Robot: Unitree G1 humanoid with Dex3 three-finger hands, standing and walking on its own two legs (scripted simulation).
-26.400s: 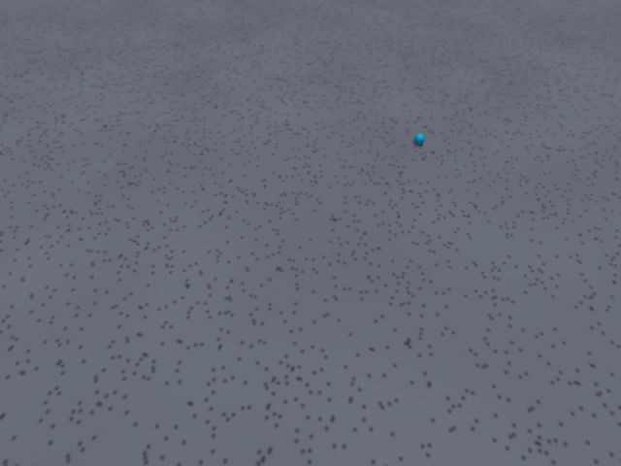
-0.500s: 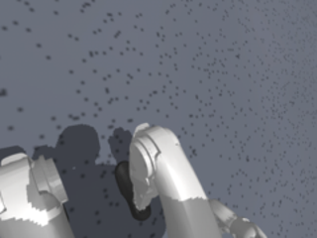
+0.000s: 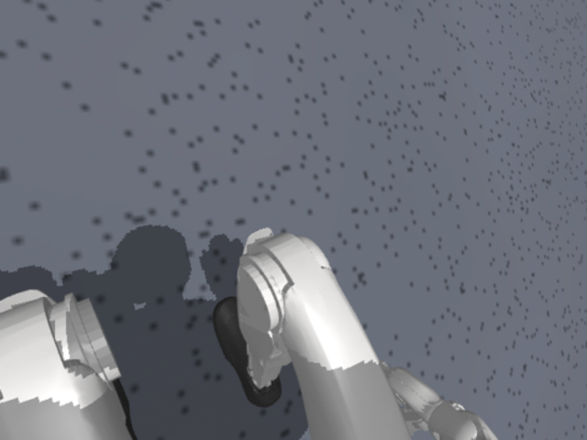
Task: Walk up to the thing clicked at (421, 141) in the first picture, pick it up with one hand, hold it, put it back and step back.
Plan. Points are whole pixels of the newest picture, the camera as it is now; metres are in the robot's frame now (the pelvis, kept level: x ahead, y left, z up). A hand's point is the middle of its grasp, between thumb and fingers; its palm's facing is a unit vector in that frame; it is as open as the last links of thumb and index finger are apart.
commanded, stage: close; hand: left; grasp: from above
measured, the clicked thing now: out of the picture +0.42 +0.37 -0.28
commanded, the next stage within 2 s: settle in 0.10 s
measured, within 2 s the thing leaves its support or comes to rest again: leaves its support in 0.48 s
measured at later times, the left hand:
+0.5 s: hand out of the picture +0.40 +0.36 -0.25, palm faces -0.39 -0.21 -0.90, open 5.8 cm
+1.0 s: hand out of the picture +0.39 +0.36 -0.15, palm faces -0.43 -0.16 -0.89, open 5.8 cm
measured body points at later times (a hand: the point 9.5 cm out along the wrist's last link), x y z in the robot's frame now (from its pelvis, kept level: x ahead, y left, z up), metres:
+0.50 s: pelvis +0.00 +0.00 +0.00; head +0.25 +0.15 +0.34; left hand +0.41 +0.36 -0.20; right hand +0.09 -0.25 -0.06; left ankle +0.07 +0.13 -0.27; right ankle +0.11 -0.10 -0.27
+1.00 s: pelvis +0.00 -0.01 +0.02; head +0.21 +0.10 +0.40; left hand +0.41 +0.37 -0.10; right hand +0.12 -0.25 -0.08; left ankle +0.07 +0.13 -0.27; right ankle +0.11 -0.10 -0.27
